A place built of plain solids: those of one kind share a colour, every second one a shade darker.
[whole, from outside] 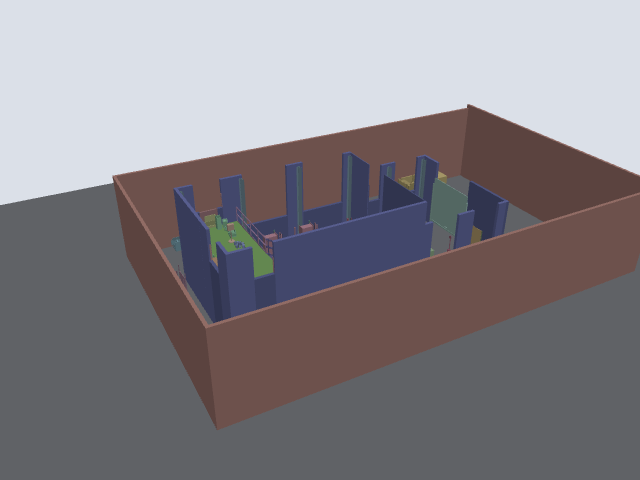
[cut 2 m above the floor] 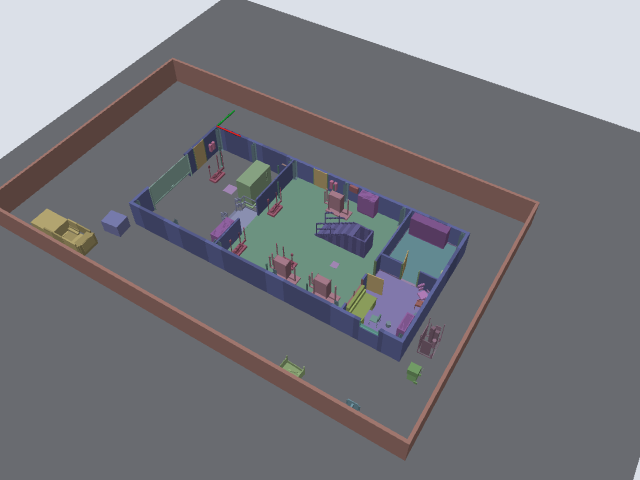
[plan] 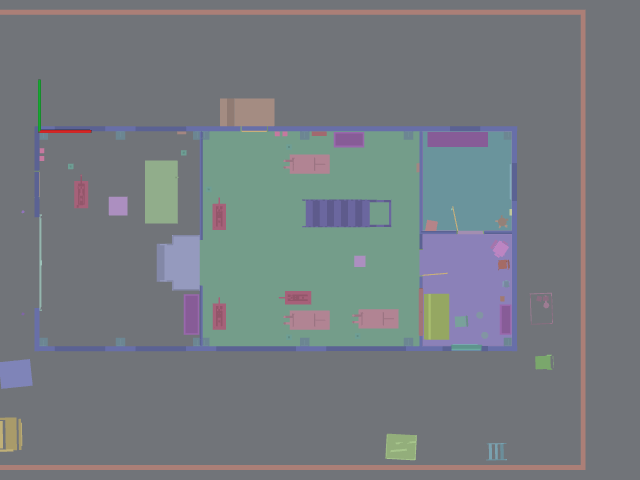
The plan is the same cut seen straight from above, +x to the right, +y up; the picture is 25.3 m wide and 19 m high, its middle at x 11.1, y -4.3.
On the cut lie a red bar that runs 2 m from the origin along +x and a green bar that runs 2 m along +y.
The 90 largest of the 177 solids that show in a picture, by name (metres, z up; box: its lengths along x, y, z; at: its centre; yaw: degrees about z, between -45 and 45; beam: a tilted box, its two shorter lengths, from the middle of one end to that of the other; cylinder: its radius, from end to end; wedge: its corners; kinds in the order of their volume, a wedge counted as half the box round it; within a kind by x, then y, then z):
{
 "yard_bound_1": {"box": [0.2, 18.21, 6.5], "at": [-8.03, -4.3, 3.2]},
 "yard_bound_2": {"box": [29.75, 0.2, 6.2], "at": [6.74, -13.3, 3.05]},
 "yard_bound_3": {"box": [29.75, 0.2, 6.2], "at": [6.74, 4.71, 3.05]},
 "yard_bound_4": {"box": [0.2, 18.21, 6.2], "at": [21.52, -4.3, 3.05]},
 "wall_1": {"box": [0.2, 1.71, 5.15], "at": [-0.1, -7.85, 2.52]},
 "wall_2": {"box": [0.2, 3.61, 5.15], "at": [-0.1, -1.6, 2.52]},
 "wall_3": {"box": [0.81, 0.2, 5.15], "at": [0.2, -8.6, 2.52]},
 "wall_4": {"box": [0.81, 0.2, 5.15], "at": [0.2, 0.1, 2.52]},
 "wall_5": {"box": [2.01, 0.2, 2.45], "at": [1.6, -8.6, 1.18]},
 "wall_6": {"box": [2.01, 0.2, 2.45], "at": [1.6, 0.1, 1.18]},
 "wall_7": {"box": [1.21, 0.2, 5.15], "at": [3.2, -8.6, 2.52]},
 "wall_8": {"box": [1.21, 0.2, 5.15], "at": [3.2, 0.1, 2.52]},
 "wall_9": {"box": [2.01, 0.2, 2.45], "at": [4.8, -8.6, 1.18]},
 "wall_10": {"box": [2.01, 0.2, 2.45], "at": [4.8, 0.1, 1.18]},
 "wall_11": {"box": [0.61, 0.2, 5.15], "at": [6.1, -8.6, 2.52]},
 "wall_12": {"box": [0.61, 0.2, 5.15], "at": [6.1, 0.1, 2.52]},
 "wall_13": {"box": [0.06, 2.4, 5.15], "at": [6.37, -7.3, 2.52]},
 "wall_14": {"box": [0.06, 4.3, 5.15], "at": [6.37, -2.15, 2.52]},
 "wall_15": {"box": [0.06, 2.4, 6.66], "at": [6.43, -7.3, 3.28]},
 "wall_16": {"box": [0.06, 4.3, 6.66], "at": [6.43, -2.15, 3.28]},
 "wall_17": {"box": [0.61, 0.2, 6.66], "at": [6.7, -8.6, 3.28]},
 "wall_18": {"box": [3.16, 0.2, 2.96], "at": [8.57, -8.6, 1.43]},
 "wall_19": {"box": [1.21, 0.2, 6.66], "at": [10.75, -8.6, 3.28]},
 "wall_20": {"box": [8.7, 0.2, 6.66], "at": [10.75, 0.1, 3.28]},
 "wall_21": {"box": [3.16, 0.2, 2.96], "at": [12.93, -8.6, 1.43]},
 "wall_22": {"box": [0.61, 0.2, 6.66], "at": [14.8, -8.6, 3.28]},
 "wall_23": {"box": [0.06, 4.06, 3.38], "at": [15.07, -2.03, 1.64]},
 "wall_24": {"box": [0.06, 0.67, 2.72], "at": [15.13, -4.33, 1.85]},
 "wall_25": {"box": [0.06, 4.0, 3.26], "at": [15.13, -2.0, 1.58]},
 "wall_26": {"box": [0.86, 0.2, 6.66], "at": [15.53, -8.6, 3.28]},
 "wall_27": {"box": [1.16, 0.2, 6.66], "at": [15.68, 0.1, 3.28]},
 "wall_28": {"box": [1.41, 0.06, 3.26], "at": [15.8, -4.03, 1.58]},
 "wall_29": {"box": [0.36, 0.2, 4.7], "at": [16.12, -8.6, 2.3]},
 "wall_30": {"box": [1.21, 0.2, 4.7], "at": [16.85, 0.1, 2.3]},
 "wall_31": {"box": [1.21, 0.2, 1.46], "at": [16.9, -8.6, 0.68]},
 "wall_32": {"box": [0.26, 0.2, 4.7], "at": [17.62, -8.6, 2.3]},
 "wall_33": {"box": [1.1, 0.06, 3.26], "at": [18.15, -4.03, 1.58]},
 "wall_34": {"box": [1.46, 0.2, 6.66], "at": [18.18, 0.1, 3.28]},
 "wall_35": {"box": [1.16, 0.2, 6.66], "at": [18.32, -8.6, 3.28]},
 "wall_36": {"box": [0.2, 4.7, 6.66], "at": [18.8, -6.35, 3.28]},
 "wall_37": {"box": [0.2, 1.26, 6.66], "at": [18.8, -3.38, 3.28]},
 "wall_38": {"box": [0.2, 1.51, 4.7], "at": [18.8, -2.0, 2.3]},
 "wall_39": {"box": [0.2, 1.46, 6.66], "at": [18.8, -0.53, 3.28]},
 "raised_floor_pumps_1": {"box": [8.83, 8.63, 0.56], "at": [10.75, -4.25, 0.23]},
 "row_1": {"box": [0.48, 1.48, 2.04], "at": [6.02, -7.25, 1.12]},
 "row_2": {"box": [0.6, 1.6, 2.1], "at": [6.02, -7.25, 1.15]},
 "row_3": {"box": [1.08, 0.48, 2.04], "at": [12.25, -0.32, 1.63]},
 "row_4": {"box": [1.2, 0.6, 2.1], "at": [12.25, -0.32, 1.66]},
 "row_5": {"box": [2.4, 0.6, 2.1], "at": [16.55, -0.32, 1.66]},
 "row_6": {"box": [0.33, 1.08, 2.04], "at": [18.45, -7.45, 1.63]},
 "row_7": {"box": [0.45, 1.2, 2.1], "at": [18.45, -7.45, 1.66]},
 "raised_floor_control_1": {"box": [3.73, 4.63, 0.56], "at": [16.9, -6.25, 0.23]},
 "raised_floor_switch_1": {"box": [3.73, 4.13, 0.56], "at": [16.9, -2.0, 0.23]},
 "raised_floor_deck_1": {"box": [3.72, 8.56, 0.24], "at": [16.87, -4.25, 3.33]},
 "screw_compressor_1": {"box": [1.3, 2.5, 0.15], "at": [4.82, -2.4, 0.03]},
 "screw_compressor_2": {"box": [1.1, 2.3, 1.75], "at": [4.82, -2.4, 1.07]},
 "beyond_storage_tank_1": {"box": [1.83, 1.35, 0.88], "at": [-3.95, -12.05, 0.85], "yaw": 1.0},
 "beyond_storage_tank_2": {"box": [0.28, 1.09, 0.78], "at": [-1.59, -12.01, 0.33], "yaw": 1.0},
 "beyond_storage_tank_3": {"box": [0.45, 1.3, 0.84], "at": [-1.13, -11.98, 0.83], "yaw": 1.0},
 "beyond_storage_tank_4": {"box": [0.11, 1.24, 0.97], "at": [-0.77, -11.99, 0.95], "yaw": 1.0},
 "beyond_storage_tank_5": {"box": [0.13, 0.93, 0.73], "at": [-0.75, -12.0, 1.06], "yaw": 1.0},
 "plate_exchanger_1": {"box": [0.8, 0.42, 1.56], "at": [10.46, -7.47, 1.58]},
 "plate_exchanger_2": {"box": [0.8, 0.42, 1.56], "at": [10.46, -1.3, 1.58]},
 "plate_exchanger_3": {"box": [1.59, 0.76, 0.15], "at": [10.7, -7.47, 0.54]},
 "plate_exchanger_4": {"box": [1.59, 0.76, 0.15], "at": [10.7, -1.3, 0.54]},
 "plate_exchanger_5": {"box": [0.8, 0.42, 1.56], "at": [13.19, -7.42, 1.58]},
 "plate_exchanger_6": {"box": [1.59, 0.76, 0.15], "at": [13.41, -7.42, 0.54]},
 "door_landing_1": {"box": [0.32, 1.5, 0.22], "at": [4.8, -5.2, 0.06]},
 "door_landing_2": {"box": [0.32, 1.5, 0.39], "at": [5.1, -5.2, 0.14]},
 "door_landing_3": {"box": [1.1, 2.2, 0.56], "at": [5.79, -5.2, 0.23]},
 "beyond_pallets_1": {"box": [1.25, 1.06, 0.94], "at": [-0.95, -9.6, 0.46], "yaw": 5.9},
 "yard_step_1": {"box": [0.28, 1.1, 0.33], "at": [7.56, 0.75, 0.16]},
 "yard_step_2": {"box": [1.6, 1.1, 0.5], "at": [8.5, 0.75, 0.24]},
 "sectional_door_1": {"box": [0.042, 3.68, 3.57], "at": [0.01, -5.2, 2.15]},
 "pump_unit_1": {"box": [0.56, 1.09, 0.2], "at": [1.65, -2.5, 0.05]},
 "pump_unit_2": {"box": [0.53, 1.04, 0.2], "at": [7.11, -7.33, 0.56]},
 "pump_unit_3": {"box": [0.53, 1.04, 0.2], "at": [7.11, -3.38, 0.56]},
 "pump_unit_4": {"box": [1.04, 0.53, 0.2], "at": [10.24, -6.59, 0.56]},
 "beyond_wheeled_bin_1": {"box": [0.51, 0.48, 1.08], "at": [19.93, -9.15, 0.48], "yaw": 2.3},
 "beyond_wheeled_bin_2": {"box": [0.6, 0.53, 0.4], "at": [19.93, -9.15, 0.82], "yaw": 2.3},
 "door_leaf_1": {"box": [0.044, 1.0, 2.15], "at": [0.0, -2.1, 1.02]},
 "door_leaf_2": {"box": [1.0, 0.044, 2.15], "at": [8.5, 0.0, 1.53]},
 "door_leaf_3": {"box": [0.99, 0.044, 2.14], "at": [15.66, -5.66, 1.53], "yaw": 4.5},
 "door_leaf_4": {"box": [0.044, 0.99, 2.14], "at": [16.45, -3.45, 1.53], "yaw": 11.8},
 "control_desk_1": {"box": [0.18, 1.8, 0.29], "at": [15.31, -7.34, 1.73]},
 "control_desk_2": {"box": [0.27, 1.8, 0.3], "at": [15.36, -7.34, 1.43]},
 "wall_over_deck_1": {"box": [1.86, 0.1, 1.21], "at": [16.85, -8.56, 4.04]},
 "stair_openriser_grating_1": {"box": [0.1, 1.0, 2.04], "at": [13.88, -3.25, 1.48]},
 "distribution_board_1": {"box": [0.6, 0.18, 0.91], "at": [11.07, -0.09, 2.01]},
 "beyond_stillage_1": {"box": [1.2, 1.0, 0.08], "at": [14.31, -12.49, 0.13], "yaw": -3.1}
}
